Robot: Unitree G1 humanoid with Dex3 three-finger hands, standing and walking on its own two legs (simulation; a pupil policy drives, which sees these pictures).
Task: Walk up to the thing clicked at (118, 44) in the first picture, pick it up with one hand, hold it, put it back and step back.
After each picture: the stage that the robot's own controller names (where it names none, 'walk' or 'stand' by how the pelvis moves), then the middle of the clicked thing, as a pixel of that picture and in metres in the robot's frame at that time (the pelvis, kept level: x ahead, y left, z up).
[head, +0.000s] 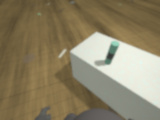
stand; (111, 53) +0.62 -0.19 -0.04
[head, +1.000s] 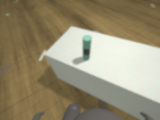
rise first; (86, 49) +0.58 +0.08 -0.02
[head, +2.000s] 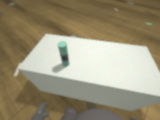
stand; (64, 55) +0.51 +0.24 -0.01
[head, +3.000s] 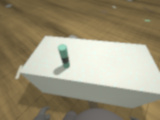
stand; (64, 57) +0.51 +0.23 -0.04
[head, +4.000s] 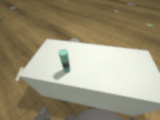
stand; (65, 62) +0.47 +0.22 -0.04
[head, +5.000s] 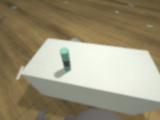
stand; (66, 60) +0.49 +0.21 -0.04
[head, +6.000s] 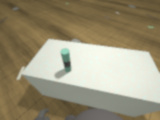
stand; (66, 61) +0.49 +0.21 -0.04
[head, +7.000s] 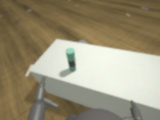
rise first; (71, 61) +0.50 +0.20 -0.04
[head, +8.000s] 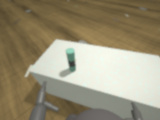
go down; (71, 61) +0.50 +0.19 -0.04
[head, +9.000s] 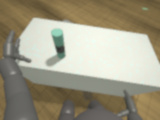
go down; (59, 46) +0.53 +0.18 +0.02
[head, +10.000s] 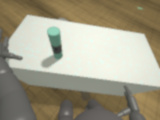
go down; (56, 45) +0.51 +0.19 +0.04
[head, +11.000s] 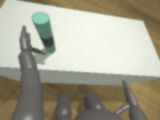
close in; (46, 37) +0.51 +0.20 +0.07
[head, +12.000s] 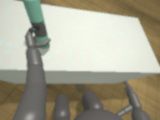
close; (39, 27) +0.58 +0.21 +0.09
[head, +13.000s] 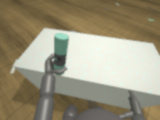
lift; (60, 56) +0.38 +0.18 +0.14
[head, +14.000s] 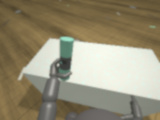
hold; (65, 60) +0.34 +0.15 +0.17
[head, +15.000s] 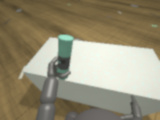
hold; (64, 59) +0.33 +0.15 +0.18
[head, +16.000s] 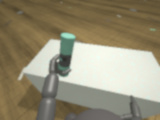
crouch; (65, 57) +0.34 +0.15 +0.19
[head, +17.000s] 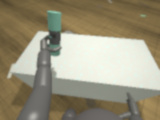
crouch; (54, 35) +0.50 +0.19 +0.19
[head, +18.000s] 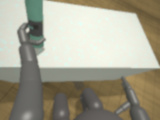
lower; (36, 25) +0.58 +0.20 +0.10
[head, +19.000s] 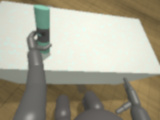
lower; (43, 32) +0.55 +0.20 +0.08
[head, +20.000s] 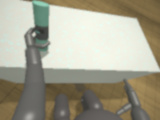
lower; (42, 30) +0.56 +0.20 +0.09
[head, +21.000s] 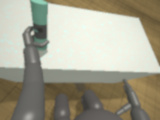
lower; (40, 28) +0.56 +0.21 +0.09
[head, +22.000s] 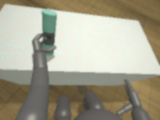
loosen; (49, 35) +0.54 +0.17 +0.08
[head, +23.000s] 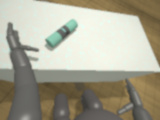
withdraw; (62, 32) +0.62 +0.08 -0.01
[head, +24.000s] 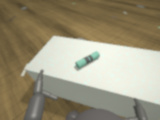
sink last; (87, 59) +0.57 +0.04 -0.07
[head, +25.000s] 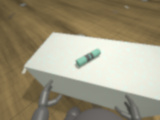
stand; (88, 57) +0.57 +0.04 -0.07
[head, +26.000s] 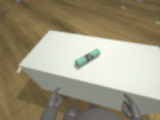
stand; (88, 57) +0.56 +0.03 -0.06
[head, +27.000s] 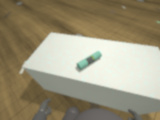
stand; (89, 60) +0.54 +0.02 -0.08
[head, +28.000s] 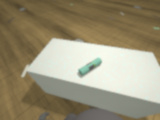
walk; (90, 66) +0.53 +0.00 -0.13
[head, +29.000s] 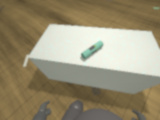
walk; (92, 49) +0.65 +0.00 -0.12
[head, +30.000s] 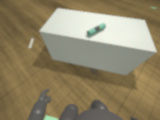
walk; (96, 29) +0.94 -0.06 -0.10
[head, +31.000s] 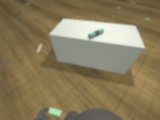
stand; (96, 33) +1.11 -0.05 -0.11
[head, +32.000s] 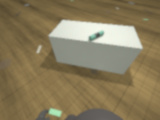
stand; (96, 35) +1.09 -0.07 -0.13
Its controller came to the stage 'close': yes
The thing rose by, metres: 0.21
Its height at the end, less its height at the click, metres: -0.09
